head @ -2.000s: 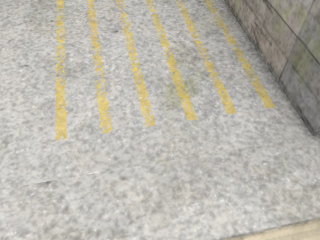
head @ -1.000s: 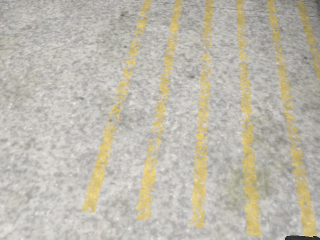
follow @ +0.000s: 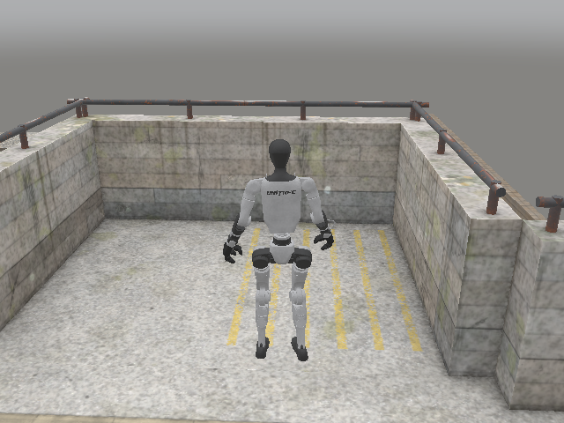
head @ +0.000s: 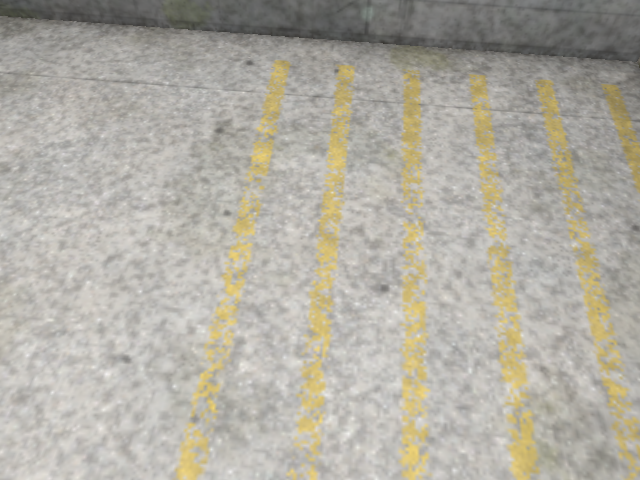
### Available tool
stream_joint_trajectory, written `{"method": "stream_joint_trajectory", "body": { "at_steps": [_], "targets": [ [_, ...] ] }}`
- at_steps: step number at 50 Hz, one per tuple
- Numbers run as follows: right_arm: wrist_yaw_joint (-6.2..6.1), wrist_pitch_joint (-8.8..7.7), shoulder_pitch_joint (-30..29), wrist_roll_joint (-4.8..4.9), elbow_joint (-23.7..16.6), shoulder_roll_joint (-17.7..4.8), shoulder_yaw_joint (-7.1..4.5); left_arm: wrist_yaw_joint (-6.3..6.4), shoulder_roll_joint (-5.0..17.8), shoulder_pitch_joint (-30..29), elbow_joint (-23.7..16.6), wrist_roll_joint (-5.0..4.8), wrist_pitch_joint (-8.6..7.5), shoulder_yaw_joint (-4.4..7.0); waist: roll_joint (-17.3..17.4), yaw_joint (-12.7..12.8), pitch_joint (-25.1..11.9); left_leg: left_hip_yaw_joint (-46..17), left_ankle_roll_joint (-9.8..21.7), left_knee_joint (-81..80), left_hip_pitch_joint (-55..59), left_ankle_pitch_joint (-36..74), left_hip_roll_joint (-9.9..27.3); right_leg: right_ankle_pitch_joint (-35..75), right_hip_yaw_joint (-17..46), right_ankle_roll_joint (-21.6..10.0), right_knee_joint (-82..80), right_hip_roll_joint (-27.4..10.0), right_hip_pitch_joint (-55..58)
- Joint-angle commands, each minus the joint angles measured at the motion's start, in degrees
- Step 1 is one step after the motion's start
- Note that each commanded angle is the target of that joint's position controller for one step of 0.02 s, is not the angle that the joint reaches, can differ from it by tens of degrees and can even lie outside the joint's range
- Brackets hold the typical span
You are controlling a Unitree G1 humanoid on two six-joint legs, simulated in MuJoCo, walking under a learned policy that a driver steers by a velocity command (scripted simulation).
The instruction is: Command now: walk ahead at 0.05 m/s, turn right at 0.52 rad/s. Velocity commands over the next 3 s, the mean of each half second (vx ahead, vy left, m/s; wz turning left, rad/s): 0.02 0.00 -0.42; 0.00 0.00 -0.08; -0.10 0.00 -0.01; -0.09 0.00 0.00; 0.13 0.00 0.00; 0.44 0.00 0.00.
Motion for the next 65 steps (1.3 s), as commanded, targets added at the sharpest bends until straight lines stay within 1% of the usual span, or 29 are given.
{"method": "stream_joint_trajectory", "body": {
  "at_steps": [1, 2, 3, 4, 6, 9, 12, 15, 17, 18, 19, 20, 21, 22, 23, 25, 28, 30, 32, 35, 36, 37, 38, 39, 40, 42, 56, 61, 65],
  "targets": [
    [0.14, -0.47, 2.8, -1.45, -3.8, -9.8, -2.82, 0.17, 8.5, 4.6, -4.2, 0.51, -1.04, 2.05, 13.0, -0.5, -7.5, -23.8, 16.3, -8.4, 15.1, 29.0, 25.3, -14.8, -2.2, 3.4, 25.4, -3.0, -14.3],
    [0.16, -0.50, 1.0, -0.82, -4.0, -7.2, -2.13, 0.21, 9.9, 4.3, -3.2, -0.02, -0.47, 2.83, 9.3, -0.4, -6.3, -17.1, 14.0, -7.3, 14.1, 26.8, 21.4, -10.9, -2.6, 4.6, 29.1, -3.8, -14.9],
    [0.14, -0.31, -0.6, -0.36, -4.4, -6.5, -1.87, 0.54, 8.9, 4.6, -2.3, -0.21, 0.51, 2.93, 7.5, 0.1, -5.8, -12.4, 12.0, -7.0, 13.5, 23.6, 18.4, -8.1, -3.4, 5.8, 31.0, -4.6, -15.0],
    [0.02, -0.09, -1.4, 0.13, -4.1, -6.6, -1.82, 0.56, 7.9, 4.0, -2.8, -0.12, 1.16, 2.73, 8.0, -0.3, -4.7, -10.1, 12.0, -7.1, 12.4, 23.8, 17.6, -5.5, -4.1, 6.8, 32.6, -5.1, -15.7],
    [-0.41, 0.43, -0.6, -0.16, -3.4, -7.1, -1.93, 0.10, 5.3, 1.8, -4.5, -0.54, 1.48, 1.96, 10.0, -1.2, -3.8, -5.2, 12.4, -8.4, 11.2, 23.7, 15.3, -2.2, -7.1, 7.9, 29.9, -5.6, -14.9],
    [-1.09, 1.16, 1.7, -0.23, -2.6, -8.4, -2.55, -0.47, 3.8, -2.1, -7.1, -0.47, 1.28, 1.22, 11.5, -3.4, -5.4, -3.5, 13.9, -8.7, 15.3, 23.4, 17.1, -0.9, -8.7, 8.5, 22.0, -7.5, -14.4],
    [-0.79, 1.52, 1.1, 0.18, -2.3, -10.3, -3.28, -1.31, 3.0, -3.3, -8.5, -0.03, 1.21, 0.65, 11.8, -4.0, -6.7, -1.0, 14.0, -8.5, 13.3, 22.9, 18.1, -0.5, -10.8, 7.3, 13.4, -8.5, -7.3],
    [0.08, 1.58, 1.5, 1.23, -1.3, -11.2, -3.42, -1.84, 3.6, -2.5, -8.7, 0.24, 1.39, 0.80, 12.3, -3.8, -6.6, -1.0, 13.9, -7.2, 12.7, 21.9, 18.8, 0.2, -12.8, 5.2, 4.8, -7.1, -1.9],
    [0.29, 1.62, 0.2, 2.46, -0.7, -11.0, -3.17, -2.23, 3.2, 0.7, -7.4, 0.41, 1.34, 0.91, 11.6, -1.4, -6.2, 0.1, 11.6, -3.7, 10.7, 19.2, 17.8, 8.9, -14.3, 2.5, -8.0, -5.9, 5.0],
    [0.39, 1.47, 2.0, 2.81, 0.5, -9.6, -2.63, -2.20, 3.9, 2.1, -6.7, 0.64, 1.26, 1.11, 9.9, -0.9, -6.0, 1.7, 8.6, -1.1, 7.5, 15.0, 16.2, 15.5, -13.5, 0.7, -15.2, -5.5, 10.8],
    [0.75, 1.15, 5.0, 1.25, 1.4, -6.5, -1.61, -1.66, 7.1, 3.1, -6.9, 0.75, 1.21, 1.70, 1.3, -2.1, -8.0, 6.1, 3.1, 6.6, 0.6, 3.0, 12.2, 28.7, -4.1, -1.5, -17.1, -12.5, 19.9],
    [1.18, 0.79, 4.9, -1.43, -0.8, -3.0, -0.16, -0.95, 11.6, 0.8, -8.6, 1.56, 1.24, 2.11, -15.1, -3.9, -7.8, 10.1, -2.6, 17.7, -11.4, -24.1, 5.4, 44.9, 10.9, -10.6, -15.9, -26.4, 22.4],
    [0.33, 1.12, 0.2, -0.26, -1.0, -7.2, -1.50, -1.39, 8.2, 1.9, -8.4, 3.22, 0.10, 1.22, -10.0, 0.7, -8.8, 3.8, -3.4, 26.4, -10.9, -28.5, 5.6, 40.6, 12.1, -17.4, -17.3, -28.8, 15.6],
    [0.06, 1.60, 0.3, 1.04, -0.3, -9.0, -2.21, -1.66, 7.0, -0.1, -7.7, 3.35, -0.90, 0.63, -7.7, -0.6, -6.3, 2.5, -3.2, 30.4, -10.6, -25.8, 6.0, 35.8, 7.8, -16.0, -18.1, -25.5, 12.9],
    [-0.26, 2.07, 1.6, 1.18, 0.9, -8.6, -2.43, -1.63, 6.4, -2.7, -7.2, 2.63, -1.52, 0.57, -7.1, -1.7, -5.0, 2.0, -3.1, 30.9, -11.1, -22.3, 6.1, 30.8, 4.5, -13.1, -18.3, -22.0, 12.4],
    [-0.87, 2.89, 3.4, 0.61, 2.5, -8.5, -2.72, -1.33, 4.8, -5.7, -6.8, 1.63, -2.01, -0.23, -7.0, -2.9, -3.7, 1.5, -4.1, 31.6, -9.5, -16.7, 6.1, 32.9, 1.5, -11.1, -18.2, -19.7, 10.4],
    [-0.74, 2.72, 4.7, 1.04, 3.6, -6.0, -1.99, -1.00, 2.5, -6.4, -5.6, 1.75, -2.17, -1.03, -6.3, -3.5, -4.9, 1.9, -4.7, 25.1, -5.6, -12.6, 6.0, 33.4, -1.3, -10.7, -17.7, -17.8, 11.1],
    [-0.65, 2.59, 2.8, 0.97, 3.5, -4.9, -1.32, -0.94, 2.9, -5.9, -4.6, 1.72, -2.03, -0.92, -6.2, -2.0, -4.6, 2.4, -4.5, 17.6, -2.7, -12.8, 5.9, 31.0, -0.7, -10.8, -17.3, -17.8, 11.5],
    [-0.55, 2.53, 2.4, 1.14, 3.6, -5.4, -1.23, -1.00, 3.7, -5.3, -3.4, 1.78, -1.81, -0.77, -6.2, -1.3, -4.3, 2.9, -4.2, 12.2, 0.0, -13.3, 5.5, 28.5, 1.3, -11.7, -17.3, -18.6, 11.5],
    [-0.23, 2.13, 5.5, 0.95, 5.6, -4.9, -0.95, -1.17, 2.5, -6.6, -1.9, 0.99, -1.76, -1.38, -4.7, -3.7, -3.2, 3.8, -2.7, -3.3, 7.9, -2.0, 4.6, 22.1, 1.8, -9.6, -16.6, -17.1, 8.6],
    [-0.13, 1.90, 5.9, 0.16, 6.0, -5.8, -0.89, -1.30, 1.8, -5.0, -0.9, 0.97, -2.10, -1.62, -2.7, -3.7, -3.3, 2.0, -1.7, -6.8, 12.4, 6.1, 5.7, 18.9, 1.4, -7.1, -16.6, -15.7, 6.5],
    [-0.26, 1.78, 6.3, -0.26, 5.8, -8.2, -1.12, -1.53, 1.2, -3.7, -0.3, 1.84, -2.60, -1.85, 0.6, -2.6, -4.1, -1.4, -0.4, -6.0, 16.0, 15.1, 9.3, 15.0, -0.4, -4.5, -15.2, -13.3, 4.5],
    [-0.16, 1.77, 5.4, 0.50, 6.9, -11.4, -2.02, -1.93, 1.7, -1.6, 0.0, 2.04, -2.96, -1.40, 7.1, 0.5, -3.6, -0.1, 1.8, -2.3, 13.6, 11.9, 9.1, 11.4, -4.3, -2.7, -16.0, -9.5, 4.9],
    [0.31, 1.54, 4.4, 0.77, 6.9, -8.3, -1.58, -1.81, 2.2, -4.4, 0.5, 2.21, -2.85, -1.50, 6.4, -1.9, -3.3, 0.2, 2.5, -3.6, 9.5, 4.4, 7.9, 10.1, -6.1, -1.1, -14.6, -8.0, 8.1],
    [0.48, 1.23, 3.9, 0.27, 7.2, -6.4, -1.00, -1.61, 2.4, -6.2, 0.6, 1.87, -2.58, -1.31, 5.7, -2.3, -2.3, 0.2, 1.9, -4.6, 7.8, 1.7, 7.4, 9.8, -6.4, -1.0, -13.7, -7.9, 8.7],
    [0.40, 0.61, 3.2, 0.00, 7.9, -5.6, -0.62, -1.02, 1.6, -6.4, 1.3, 1.64, -1.72, -1.40, 5.7, -2.4, -1.3, 0.8, 0.7, -5.2, 7.3, 2.3, 6.7, 12.0, -6.1, -1.5, -13.5, -8.3, 8.4],
    [-0.52, 0.39, 4.6, 0.42, 13.9, -4.9, 0.34, -0.17, 1.4, -3.3, 10.0, 1.32, -1.65, -1.24, 1.4, -2.5, -0.1, 2.1, 0.7, -5.1, 7.7, 1.4, 5.0, 14.9, -6.9, -0.6, -14.1, -8.2, 9.1],
    [-1.08, 0.77, 3.8, 1.09, 14.0, -7.6, -0.64, 0.54, 4.7, -3.6, 10.6, 0.65, -1.30, 0.02, 1.4, -2.3, -1.5, 2.1, 1.8, -1.3, 7.2, 12.1, 5.2, 27.6, -6.5, -2.0, -10.5, -9.2, 9.5],
    [-1.99, 2.25, 4.0, 1.09, 13.8, -6.7, -0.91, 1.54, 5.1, -3.2, 10.3, 0.71, 0.18, 0.65, 0.1, -2.1, -3.5, 2.7, 2.6, 2.7, 5.9, 13.2, 4.2, 30.5, -4.4, -4.8, -10.4, -11.3, 8.4]
  ]
}}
